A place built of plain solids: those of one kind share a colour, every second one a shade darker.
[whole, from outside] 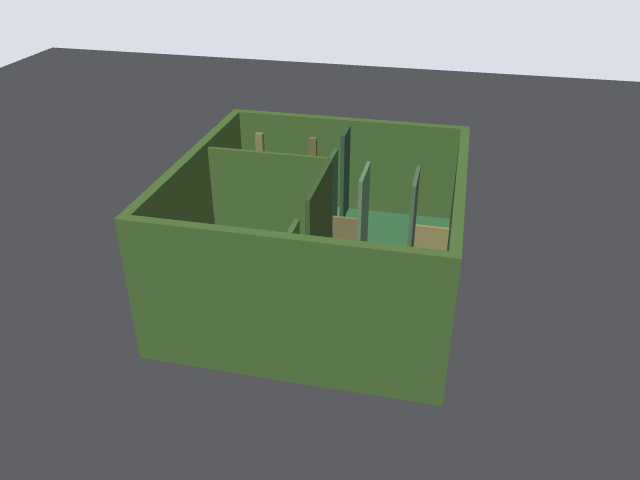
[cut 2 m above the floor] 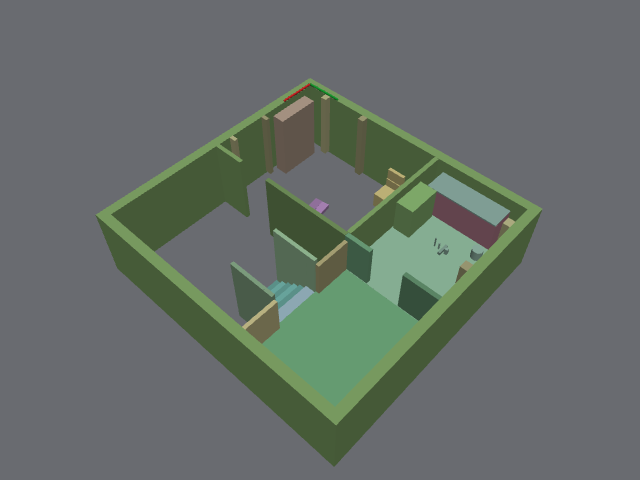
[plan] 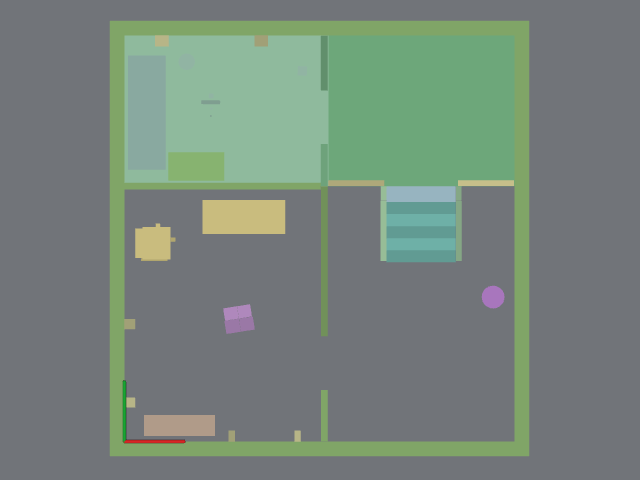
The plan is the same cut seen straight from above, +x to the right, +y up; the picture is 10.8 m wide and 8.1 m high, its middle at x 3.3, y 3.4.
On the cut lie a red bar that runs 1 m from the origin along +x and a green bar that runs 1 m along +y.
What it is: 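A home built round its stair; the hall at the stair's foot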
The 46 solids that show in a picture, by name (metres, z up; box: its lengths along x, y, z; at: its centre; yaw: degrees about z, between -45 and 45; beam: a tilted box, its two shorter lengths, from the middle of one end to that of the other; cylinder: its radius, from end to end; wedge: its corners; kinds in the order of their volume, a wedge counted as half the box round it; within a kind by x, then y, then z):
{
 "wall_1": {"box": [0.25, 7.35, 3.78], "at": [-0.12, 3.42, 1.84]},
 "wall_2": {"box": [3.31, 0.12, 3.63], "at": [1.66, 4.31, 1.77]},
 "wall_3": {"box": [7.08, 0.25, 3.78], "at": [3.29, -0.12, 1.84]},
 "wall_4": {"box": [7.08, 0.25, 3.78], "at": [3.29, 6.97, 1.84]},
 "wall_5": {"box": [0.12, 0.87, 3.63], "at": [3.37, 0.44, 1.77]},
 "wall_6": {"box": [0.12, 2.54, 3.63], "at": [3.37, 3.04, 1.77]},
 "wall_7": {"box": [0.25, 7.35, 3.78], "at": [6.71, 3.42, 1.84]},
 "raised_kitchen_1": {"box": [3.57, 2.67, 0.91], "at": [1.66, 5.64, 0.41]},
 "raised_hall_1": {"box": [3.28, 2.67, 0.91], "at": [5.06, 5.64, 0.41]},
 "kitchen_units_units_1": {"box": [0.62, 1.93, 0.89], "at": [0.37, 5.55, 1.26]},
 "stair_wall_1": {"box": [0.1, 1.02, 3.63], "at": [4.37, 3.55, 1.77]},
 "stair_wall_2": {"box": [0.1, 0.25, 3.63], "at": [4.37, 4.18, 1.77]},
 "stair_wall_3": {"box": [0.1, 1.02, 3.63], "at": [5.64, 3.55, 1.77]},
 "stair_wall_4": {"box": [0.1, 0.25, 3.63], "at": [5.64, 4.18, 1.77]},
 "slotfit_living_storage_1": {"box": [1.2, 0.36, 1.94], "at": [0.93, 0.27, 0.92]},
 "step_1": {"box": [1.17, 0.23, 0.19], "at": [5.01, 3.14, 0.05]},
 "step_2": {"box": [1.17, 0.23, 0.34], "at": [5.01, 3.34, 0.12]},
 "step_3": {"box": [1.17, 0.23, 0.48], "at": [5.01, 3.54, 0.19]},
 "step_4": {"box": [1.17, 0.23, 0.62], "at": [5.01, 3.75, 0.26]},
 "step_5": {"box": [1.17, 0.23, 0.77], "at": [5.01, 3.95, 0.33]},
 "slotfit_living_seat_1": {"box": [0.1, 0.5, 1.07], "at": [0.23, 3.35, 0.48]},
 "slotfit_living_seat_2": {"box": [0.05, 0.5, 0.75], "at": [0.28, 3.35, 0.32]},
 "slotfit_living_seat_3": {"box": [0.45, 0.05, 0.14], "at": [0.5, 3.07, 0.02]},
 "slotfit_living_seat_4": {"box": [0.47, 0.55, 0.5], "at": [0.54, 3.35, 0.2]},
 "slotfit_living_seat_5": {"box": [1.4, 0.58, 0.46], "at": [2.01, 3.79, 0.18]},
 "raised_partition_1": {"box": [0.12, 0.71, 2.77], "at": [3.37, 4.66, 2.2]},
 "raised_partition_2": {"box": [0.12, 0.93, 2.77], "at": [3.37, 6.39, 2.2]},
 "slotfit_kitchen_wall_table_1": {"box": [0.95, 0.48, 0.97], "at": [1.21, 4.64, 1.3]},
 "curtains_1": {"box": [0.19, 0.17, 2.28], "at": [0.09, 0.66, 1.2]},
 "curtains_2": {"box": [0.19, 0.17, 2.28], "at": [0.09, 1.98, 1.2]},
 "curtains_3": {"box": [0.23, 0.19, 2.22], "at": [0.63, 6.76, 2.03]},
 "curtains_4": {"box": [0.11, 0.19, 2.22], "at": [1.81, 0.09, 1.17]},
 "curtains_5": {"box": [0.23, 0.19, 2.22], "at": [2.31, 6.76, 2.03]},
 "curtains_6": {"box": [0.11, 0.19, 2.22], "at": [2.92, 0.09, 1.17]},
 "head_1": {"box": [1.17, 0.27, 0.91], "at": [5.01, 4.17, 0.41]},
 "well_guard_1": {"box": [0.95, 0.1, 1.05], "at": [3.91, 4.36, 1.34]},
 "well_guard_2": {"box": [0.95, 0.1, 1.05], "at": [6.1, 4.36, 1.34]},
 "kitchen_units_worktop_1": {"box": [0.64, 1.93, 0.04], "at": [0.38, 5.55, 1.72]},
 "slotfit_hallpiece_corner_1": {"cylinder": 0.19, "from": [6.22, 2.44, -0.05], "to": [6.22, 2.44, 0.32]},
 "clutter_living_1": {"box": [0.24, 0.21, 0.17], "at": [1.8, 2.16, 0.04], "yaw": 9.0},
 "clutter_living_2": {"box": [0.25, 0.23, 0.17], "at": [1.83, 1.94, 0.04], "yaw": 9.0},
 "clutter_living_3": {"box": [0.23, 0.21, 0.17], "at": [2.03, 2.2, 0.04], "yaw": 9.0},
 "clutter_living_4": {"box": [0.24, 0.23, 0.17], "at": [2.07, 1.98, 0.04], "yaw": 9.0},
 "clutter_kitchen_1": {"cylinder": 0.14, "from": [1.05, 6.41, 0.81], "to": [1.05, 6.41, 1.13]},
 "clutter_kitchen_2": {"box": [0.32, 0.07, 0.13], "at": [1.46, 5.72, 0.87], "yaw": -0.8},
 "clutter_kitchen_3": {"box": [0.16, 0.16, 0.32], "at": [3.0, 6.25, 0.97], "yaw": -2.6}
}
